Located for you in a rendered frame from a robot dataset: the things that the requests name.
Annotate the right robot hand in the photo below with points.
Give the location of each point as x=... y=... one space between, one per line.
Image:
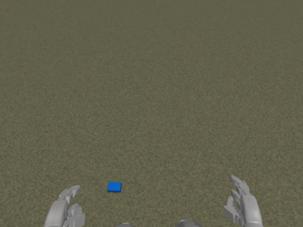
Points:
x=248 y=211

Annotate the small box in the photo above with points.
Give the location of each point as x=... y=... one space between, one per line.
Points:
x=114 y=187

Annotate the left robot hand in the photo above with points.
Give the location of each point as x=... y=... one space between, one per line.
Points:
x=60 y=215

